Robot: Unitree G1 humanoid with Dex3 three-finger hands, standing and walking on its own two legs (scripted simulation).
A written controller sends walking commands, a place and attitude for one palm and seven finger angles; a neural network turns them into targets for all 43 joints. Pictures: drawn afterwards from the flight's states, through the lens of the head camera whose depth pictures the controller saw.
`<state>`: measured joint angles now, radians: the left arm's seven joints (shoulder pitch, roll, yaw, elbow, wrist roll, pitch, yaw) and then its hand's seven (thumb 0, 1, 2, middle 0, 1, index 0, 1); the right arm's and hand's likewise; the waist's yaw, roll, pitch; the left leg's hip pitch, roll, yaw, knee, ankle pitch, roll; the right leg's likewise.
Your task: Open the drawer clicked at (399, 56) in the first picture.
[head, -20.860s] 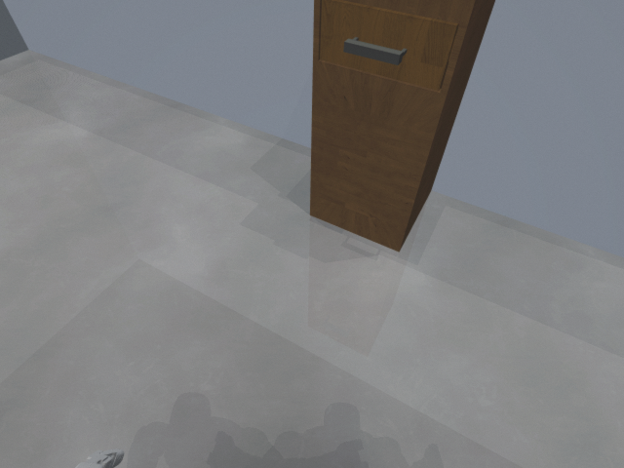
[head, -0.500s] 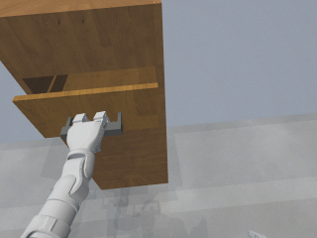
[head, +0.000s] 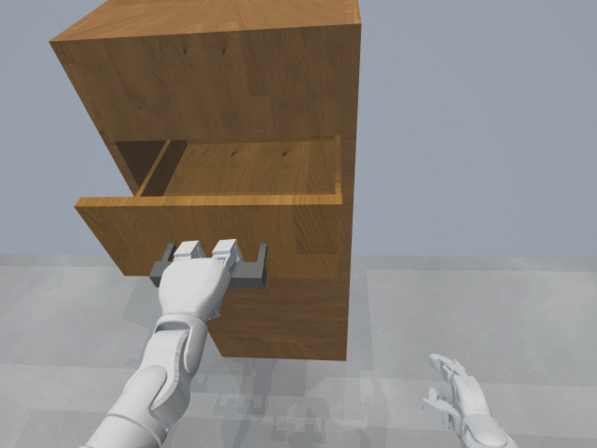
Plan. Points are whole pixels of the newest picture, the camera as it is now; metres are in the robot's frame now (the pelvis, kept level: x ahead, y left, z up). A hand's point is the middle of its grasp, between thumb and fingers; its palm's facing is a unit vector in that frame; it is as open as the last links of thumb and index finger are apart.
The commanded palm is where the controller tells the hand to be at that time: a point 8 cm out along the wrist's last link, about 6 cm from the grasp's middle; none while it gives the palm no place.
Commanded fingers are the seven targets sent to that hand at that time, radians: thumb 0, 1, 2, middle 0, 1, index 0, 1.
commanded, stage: pull the drawer open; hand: left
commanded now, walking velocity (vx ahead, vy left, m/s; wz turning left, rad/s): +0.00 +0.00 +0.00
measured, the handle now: (212, 262) +0.36 +0.18 +0.05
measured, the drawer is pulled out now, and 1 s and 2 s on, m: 0.16 0.30 0.30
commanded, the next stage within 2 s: open the thumb to release the handle in 0.98 s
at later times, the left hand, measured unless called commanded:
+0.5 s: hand (196, 363) +0.22 +0.16 +0.03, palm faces +0.02 -0.18 -0.98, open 6.7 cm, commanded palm +0.16 +0.16 +0.09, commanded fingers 0.00 0.90 0.90 -0.40 -1.35 -0.40 -1.35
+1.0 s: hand (185, 410) +0.16 +0.16 +0.03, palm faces +0.03 -0.19 -0.98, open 6.6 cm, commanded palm +0.11 +0.16 +0.09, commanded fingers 0.00 0.90 0.90 -0.40 -1.35 -0.40 -1.35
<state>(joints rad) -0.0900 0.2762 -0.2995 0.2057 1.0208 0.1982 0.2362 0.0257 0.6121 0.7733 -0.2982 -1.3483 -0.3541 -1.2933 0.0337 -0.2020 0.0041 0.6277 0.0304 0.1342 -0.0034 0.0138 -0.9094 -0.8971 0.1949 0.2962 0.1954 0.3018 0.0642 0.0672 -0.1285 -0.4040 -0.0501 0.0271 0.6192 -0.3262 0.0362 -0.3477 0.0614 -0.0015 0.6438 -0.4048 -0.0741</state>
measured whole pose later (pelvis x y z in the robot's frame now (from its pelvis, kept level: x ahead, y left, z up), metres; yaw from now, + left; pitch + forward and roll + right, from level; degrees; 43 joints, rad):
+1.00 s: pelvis -0.01 -0.01 -0.02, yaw -2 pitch +6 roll +1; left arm 0.62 0.31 -0.21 -0.37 1.05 0.08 0.31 0.07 0.62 0.76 -0.23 -1.35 -0.34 -1.27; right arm 0.10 -0.23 0.01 0.52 -0.02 0.08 0.11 0.02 -0.91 -0.90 0.20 0.30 0.20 0.30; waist 0.08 0.08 -0.14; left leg -0.47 -0.01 0.05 0.76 -0.39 0.02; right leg -0.42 0.10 0.02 0.78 -0.46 -0.10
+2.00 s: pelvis -0.03 -0.01 -0.01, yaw -1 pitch +4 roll +1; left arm 0.41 0.32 -0.23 -0.21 1.04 0.10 0.32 0.00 -0.49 0.30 -0.31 -1.20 -0.32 -1.20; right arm 0.09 -0.22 0.00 0.61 -0.01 0.09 0.03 0.02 -0.91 -0.90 0.19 0.30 0.20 0.30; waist 0.10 0.07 -0.09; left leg -0.43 -0.03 0.03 0.69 -0.33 0.03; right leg -0.37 0.08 0.00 0.71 -0.40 -0.08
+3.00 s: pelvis -0.03 +0.01 +0.01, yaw -1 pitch -4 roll +0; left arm 0.22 0.44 -0.18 -0.54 0.88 0.28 -0.01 0.00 -0.50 0.30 -0.34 -1.21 -0.32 -1.21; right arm 0.01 -0.24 0.05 0.61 0.04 0.17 0.06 0.02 -0.91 -0.90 0.19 0.30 0.19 0.30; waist 0.11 0.15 -0.03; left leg -0.19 -0.04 0.03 0.47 -0.23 0.05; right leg -0.12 0.07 0.02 0.47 -0.28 -0.06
